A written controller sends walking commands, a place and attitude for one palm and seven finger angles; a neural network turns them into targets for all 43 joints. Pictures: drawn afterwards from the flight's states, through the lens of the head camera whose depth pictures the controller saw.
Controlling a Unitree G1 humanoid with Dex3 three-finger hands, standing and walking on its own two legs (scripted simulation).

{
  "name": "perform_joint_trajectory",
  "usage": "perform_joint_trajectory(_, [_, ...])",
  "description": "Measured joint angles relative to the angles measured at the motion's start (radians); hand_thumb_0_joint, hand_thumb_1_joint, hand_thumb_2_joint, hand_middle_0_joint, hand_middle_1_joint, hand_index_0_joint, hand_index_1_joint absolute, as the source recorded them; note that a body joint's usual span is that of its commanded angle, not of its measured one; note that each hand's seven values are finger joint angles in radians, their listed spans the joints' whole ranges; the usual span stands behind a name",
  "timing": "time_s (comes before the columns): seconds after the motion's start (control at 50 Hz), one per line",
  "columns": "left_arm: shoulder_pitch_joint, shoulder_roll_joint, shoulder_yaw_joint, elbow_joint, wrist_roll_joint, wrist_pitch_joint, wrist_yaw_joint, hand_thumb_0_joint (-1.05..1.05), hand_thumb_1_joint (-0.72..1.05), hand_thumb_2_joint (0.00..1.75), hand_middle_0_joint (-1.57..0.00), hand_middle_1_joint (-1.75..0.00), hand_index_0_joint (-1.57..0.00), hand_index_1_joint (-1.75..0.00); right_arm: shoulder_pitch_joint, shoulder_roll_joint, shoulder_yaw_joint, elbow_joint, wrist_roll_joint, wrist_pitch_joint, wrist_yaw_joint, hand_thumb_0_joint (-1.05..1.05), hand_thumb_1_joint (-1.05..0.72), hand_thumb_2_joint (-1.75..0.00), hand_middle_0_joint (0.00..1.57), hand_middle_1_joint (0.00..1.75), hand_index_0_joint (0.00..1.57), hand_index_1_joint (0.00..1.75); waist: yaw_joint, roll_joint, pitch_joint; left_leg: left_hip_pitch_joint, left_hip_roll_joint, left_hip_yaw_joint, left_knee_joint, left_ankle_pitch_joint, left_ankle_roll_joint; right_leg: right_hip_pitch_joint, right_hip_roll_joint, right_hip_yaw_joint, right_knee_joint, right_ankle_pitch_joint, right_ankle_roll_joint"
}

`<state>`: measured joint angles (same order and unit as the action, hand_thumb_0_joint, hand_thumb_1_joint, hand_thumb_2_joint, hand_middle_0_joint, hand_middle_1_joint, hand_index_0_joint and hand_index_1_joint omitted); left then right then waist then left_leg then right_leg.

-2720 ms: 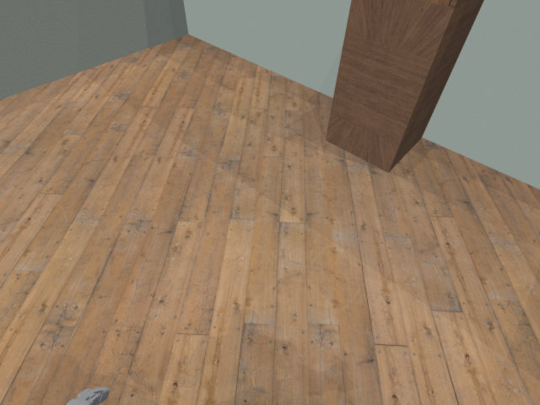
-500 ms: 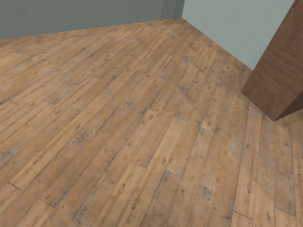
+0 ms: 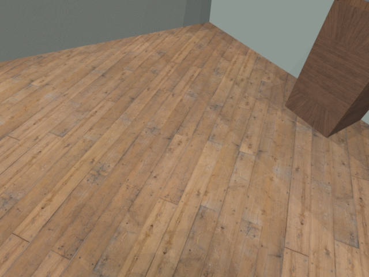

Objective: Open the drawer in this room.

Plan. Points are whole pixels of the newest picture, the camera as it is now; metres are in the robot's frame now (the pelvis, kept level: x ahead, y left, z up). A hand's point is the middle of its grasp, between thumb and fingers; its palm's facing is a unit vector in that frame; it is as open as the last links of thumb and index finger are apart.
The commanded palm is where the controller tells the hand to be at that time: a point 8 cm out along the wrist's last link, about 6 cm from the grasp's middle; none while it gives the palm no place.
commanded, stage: stand and wait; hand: left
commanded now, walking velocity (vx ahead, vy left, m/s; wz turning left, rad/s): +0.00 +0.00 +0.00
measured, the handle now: out of the picture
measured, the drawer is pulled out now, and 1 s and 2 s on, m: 0.00 0.00 0.00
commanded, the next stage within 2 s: turn or walk to find it in 0.10 s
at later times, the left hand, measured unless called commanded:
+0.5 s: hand out of the picture +0.00 +0.16 -0.18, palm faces +0.00 -0.98 -0.17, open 7.4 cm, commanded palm none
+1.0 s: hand out of the picture +0.02 +0.17 -0.18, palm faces +0.07 -0.98 -0.19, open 7.4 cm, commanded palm none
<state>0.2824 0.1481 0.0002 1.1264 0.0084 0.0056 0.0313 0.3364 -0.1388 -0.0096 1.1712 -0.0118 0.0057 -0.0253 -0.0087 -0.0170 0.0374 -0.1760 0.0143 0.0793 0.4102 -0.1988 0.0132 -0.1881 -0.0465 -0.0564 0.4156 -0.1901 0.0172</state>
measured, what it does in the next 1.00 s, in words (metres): stands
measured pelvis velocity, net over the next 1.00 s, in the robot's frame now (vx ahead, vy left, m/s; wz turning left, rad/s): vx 0.01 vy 0.00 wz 0.02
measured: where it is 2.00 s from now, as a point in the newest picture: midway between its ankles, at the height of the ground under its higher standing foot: outside the picture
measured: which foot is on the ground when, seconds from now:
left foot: down 0.00-1.00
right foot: down 0.00-1.00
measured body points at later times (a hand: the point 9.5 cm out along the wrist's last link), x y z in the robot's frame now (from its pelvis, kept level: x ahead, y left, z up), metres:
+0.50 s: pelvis +0.00 +0.00 -0.01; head +0.01 +0.00 +0.44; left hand +0.00 +0.21 -0.17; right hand -0.01 -0.22 -0.17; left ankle +0.02 +0.11 -0.74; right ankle +0.02 -0.13 -0.74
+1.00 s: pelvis +0.01 +0.00 -0.01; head +0.03 +0.00 +0.44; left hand +0.01 +0.22 -0.17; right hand +0.03 -0.23 -0.16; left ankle +0.02 +0.11 -0.74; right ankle +0.02 -0.13 -0.74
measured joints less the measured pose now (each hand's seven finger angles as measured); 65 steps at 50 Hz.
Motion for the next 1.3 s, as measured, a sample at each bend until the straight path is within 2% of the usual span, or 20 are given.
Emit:
perform_joint_trajectory(0.12, [0.008, -0.007, 0.002, 0.009, -0.001, 0.000, 0.004, 0.01, 0.91, 0.90, -0.20, -0.30, -0.20, -0.29, 0.014, 0.022, 0.001, 0.006, 0.001, -0.004, -0.002, 0.00, -0.91, -0.90, 0.20, 0.30, 0.20, 0.30, -0.002, 0.004, 0.001, -0.004, 0.003, 0.002, 0.006, -0.002, -0.002, -0.005, 0.003, 0.003, 0.006, -0.001, -0.002])
perform_joint_trajectory(0.22, [0.017, -0.016, 0.012, 0.005, 0.003, 0.011, 0.001, 0.01, 0.91, 0.90, -0.20, -0.30, -0.20, -0.29, -0.009, 0.032, -0.007, -0.008, 0.001, 0.001, -0.006, 0.00, -0.91, -0.90, 0.20, 0.30, 0.20, 0.30, 0.009, 0.011, 0.000, -0.020, 0.014, 0.020, 0.035, -0.017, -0.003, -0.030, 0.013, 0.021, 0.031, -0.006, -0.005])
perform_joint_trajectory(0.36, [0.018, -0.022, 0.023, -0.006, 0.010, 0.016, -0.001, 0.01, 0.91, 0.90, -0.20, -0.30, -0.20, -0.29, -0.053, 0.026, -0.020, -0.043, -0.002, -0.002, -0.007, 0.00, -0.91, -0.90, 0.20, 0.30, 0.20, 0.30, 0.009, 0.018, -0.001, -0.056, 0.029, 0.042, 0.081, -0.042, -0.005, -0.075, 0.025, 0.045, 0.076, -0.021, -0.009])
perform_joint_trajectory(0.52, [0.010, -0.020, 0.018, -0.013, 0.010, 0.001, 0.001, 0.01, 0.91, 0.90, -0.20, -0.30, -0.20, -0.29, -0.063, 0.008, -0.020, -0.043, -0.001, -0.011, -0.006, 0.00, -0.92, -0.90, 0.20, 0.30, 0.20, 0.30, 0.009, 0.013, -0.014, -0.051, 0.031, 0.044, 0.076, -0.047, -0.008, -0.073, 0.027, 0.047, 0.074, -0.028, -0.010])
perform_joint_trajectory(0.64, [-0.007, -0.002, 0.014, -0.013, 0.007, -0.004, 0.005, 0.01, 0.92, 0.90, -0.20, -0.30, -0.20, -0.29, -0.057, 0.007, -0.012, -0.041, 0.000, -0.015, -0.001, 0.00, -0.92, -0.90, 0.20, 0.30, 0.20, 0.30, 0.002, 0.006, -0.016, -0.040, 0.021, 0.022, 0.060, -0.041, -0.009, -0.053, 0.017, 0.024, 0.063, -0.034, -0.009])
perform_joint_trajectory(0.8, [-0.033, 0.011, 0.028, -0.053, 0.007, 0.003, 0.007, 0.01, 0.91, 0.90, -0.20, -0.30, -0.20, -0.29, -0.070, 0.002, -0.015, -0.065, -0.004, 0.009, 0.007, 0.00, -0.91, -0.90, 0.20, 0.30, 0.20, 0.30, 0.009, 0.011, 0.004, -0.089, 0.006, -0.022, 0.108, -0.055, -0.007, -0.078, -0.001, -0.018, 0.103, -0.062, -0.007])
perform_joint_trajectory(1.14, [-0.022, 0.011, 0.007, -0.011, 0.005, -0.005, 0.000, 0.01, 0.91, 0.90, -0.20, -0.30, -0.20, -0.29, -0.108, -0.022, -0.004, -0.056, -0.001, -0.009, 0.001, 0.00, -0.93, -0.90, 0.20, 0.30, 0.20, 0.30, 0.017, 0.003, -0.004, -0.029, 0.004, -0.027, 0.051, -0.040, -0.008, -0.013, 0.000, -0.025, 0.039, -0.044, -0.004])
perform_joint_trajectory(1.3, [-0.041, 0.017, 0.026, -0.042, 0.005, 0.009, 0.000, 0.01, 0.91, 0.90, -0.20, -0.30, -0.20, -0.29, -0.101, -0.021, -0.008, -0.079, -0.003, 0.010, 0.010, 0.00, -0.92, -0.90, 0.20, 0.30, 0.20, 0.30, 0.012, 0.008, 0.016, -0.083, -0.006, -0.061, 0.098, -0.050, -0.006, -0.045, -0.012, -0.059, 0.075, -0.062, -0.003])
